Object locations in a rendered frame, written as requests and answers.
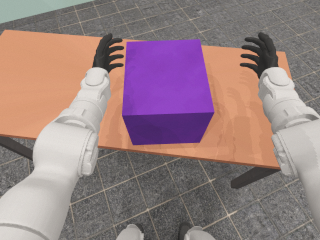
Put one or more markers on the right robot forearm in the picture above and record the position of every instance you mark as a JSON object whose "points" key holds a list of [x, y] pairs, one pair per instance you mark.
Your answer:
{"points": [[281, 103]]}

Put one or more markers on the left robot hand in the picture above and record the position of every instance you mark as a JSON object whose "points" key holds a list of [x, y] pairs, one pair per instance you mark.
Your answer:
{"points": [[102, 58]]}

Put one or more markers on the carton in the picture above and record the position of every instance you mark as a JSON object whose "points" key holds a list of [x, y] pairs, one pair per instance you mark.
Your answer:
{"points": [[166, 93]]}

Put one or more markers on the right robot thigh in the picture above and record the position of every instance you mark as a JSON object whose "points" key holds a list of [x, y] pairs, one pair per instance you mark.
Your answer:
{"points": [[198, 235]]}

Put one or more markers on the right robot hand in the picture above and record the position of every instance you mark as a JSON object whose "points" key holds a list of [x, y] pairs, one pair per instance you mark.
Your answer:
{"points": [[266, 52]]}

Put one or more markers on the robot right shin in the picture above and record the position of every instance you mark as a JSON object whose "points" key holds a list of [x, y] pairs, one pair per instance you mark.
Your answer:
{"points": [[197, 228]]}

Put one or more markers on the robot right upper arm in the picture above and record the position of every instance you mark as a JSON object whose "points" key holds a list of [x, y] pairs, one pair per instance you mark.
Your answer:
{"points": [[297, 151]]}

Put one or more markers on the robot left upper arm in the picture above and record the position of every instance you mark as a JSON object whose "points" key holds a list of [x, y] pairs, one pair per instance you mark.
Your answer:
{"points": [[36, 208]]}

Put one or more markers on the table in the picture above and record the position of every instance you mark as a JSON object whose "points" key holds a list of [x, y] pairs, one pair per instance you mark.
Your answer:
{"points": [[41, 74]]}

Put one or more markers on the left robot forearm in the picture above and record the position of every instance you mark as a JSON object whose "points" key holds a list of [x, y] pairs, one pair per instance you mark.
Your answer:
{"points": [[89, 106]]}

